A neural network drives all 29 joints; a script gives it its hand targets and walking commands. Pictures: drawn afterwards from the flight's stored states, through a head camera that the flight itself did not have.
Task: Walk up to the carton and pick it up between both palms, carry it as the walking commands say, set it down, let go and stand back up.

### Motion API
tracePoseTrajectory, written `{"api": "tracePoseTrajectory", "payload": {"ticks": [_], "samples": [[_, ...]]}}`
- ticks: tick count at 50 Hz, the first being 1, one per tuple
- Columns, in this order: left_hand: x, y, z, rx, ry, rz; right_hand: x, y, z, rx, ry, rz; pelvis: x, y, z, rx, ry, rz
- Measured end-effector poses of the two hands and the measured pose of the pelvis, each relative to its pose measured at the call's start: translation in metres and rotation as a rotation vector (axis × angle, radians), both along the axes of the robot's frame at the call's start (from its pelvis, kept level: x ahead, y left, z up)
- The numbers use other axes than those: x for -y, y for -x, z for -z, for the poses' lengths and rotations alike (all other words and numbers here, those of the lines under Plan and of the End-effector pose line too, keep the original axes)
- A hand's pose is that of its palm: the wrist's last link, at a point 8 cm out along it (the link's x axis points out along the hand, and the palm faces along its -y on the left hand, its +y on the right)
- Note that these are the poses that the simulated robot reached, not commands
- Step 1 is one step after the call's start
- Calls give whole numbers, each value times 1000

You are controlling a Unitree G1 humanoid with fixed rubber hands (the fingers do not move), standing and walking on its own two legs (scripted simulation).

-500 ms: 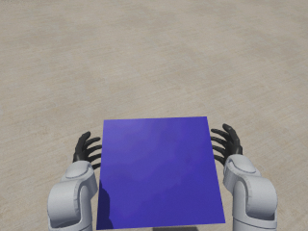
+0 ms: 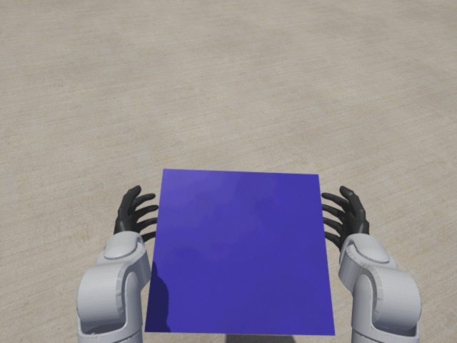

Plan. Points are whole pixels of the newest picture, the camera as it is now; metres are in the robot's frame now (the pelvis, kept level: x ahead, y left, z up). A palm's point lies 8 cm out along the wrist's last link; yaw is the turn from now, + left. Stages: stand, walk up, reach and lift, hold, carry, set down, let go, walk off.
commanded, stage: carry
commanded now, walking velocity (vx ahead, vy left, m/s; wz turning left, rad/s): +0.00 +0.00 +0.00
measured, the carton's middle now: (236, 250) +0.30 +0.00 -0.02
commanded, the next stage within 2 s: none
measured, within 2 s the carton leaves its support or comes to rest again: neither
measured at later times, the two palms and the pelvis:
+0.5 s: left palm (132, 121) +0.51 +0.22 +0.08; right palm (296, 117) +0.54 -0.11 +0.10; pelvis +0.26 +0.03 +0.00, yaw +3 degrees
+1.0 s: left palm (161, 67) +0.72 +0.20 +0.08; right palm (290, 75) +0.74 -0.13 +0.07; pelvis +0.45 +0.02 +0.02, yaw +4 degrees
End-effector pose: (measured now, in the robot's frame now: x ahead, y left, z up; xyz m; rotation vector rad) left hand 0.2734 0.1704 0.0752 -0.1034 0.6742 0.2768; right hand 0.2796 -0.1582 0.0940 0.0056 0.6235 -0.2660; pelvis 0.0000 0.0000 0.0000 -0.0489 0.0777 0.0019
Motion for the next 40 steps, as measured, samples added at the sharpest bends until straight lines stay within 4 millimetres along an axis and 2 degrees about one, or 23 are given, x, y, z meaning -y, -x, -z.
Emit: {"api": "tracePoseTrajectory", "payload": {"ticks": [3, 8, 13, 17, 22, 27, 33, 40], "samples": [[-19, -27, 5, -66, -29, 0, -19, -26, 11, -69, -21, -1, -18, -29, -7, -1, 23, -2], [-36, -77, -13, -24, -29, -9, -35, -78, -2, -38, -30, -10, -33, -74, -21, -30, 35, -2], [-43, -129, -24, 3, -49, -4, -42, -127, -5, -16, -57, -3, -42, -122, -25, -39, 45, 1], [-43, -173, -25, 27, -66, -2, -42, -171, -1, 3, -74, -1, -43, -168, -16, -36, 40, 0], [-45, -219, -7, 44, -35, -38, -45, -229, 3, 20, -37, -31, -35, -226, 3, 22, 21, -35], [-48, -260, -5, 22, 0, -60, -49, -279, -6, -4, 16, -76, -30, -276, -5, 42, -32, -52], [-51, -317, 11, -42, -51, -20, -51, -329, 20, -69, -3, -59, -42, -323, -11, 7, -66, -47], [-50, -380, -5, 29, -131, 3, -49, -389, 23, 3, -58, -54, -44, -376, -17, 0, -72, -41]]}}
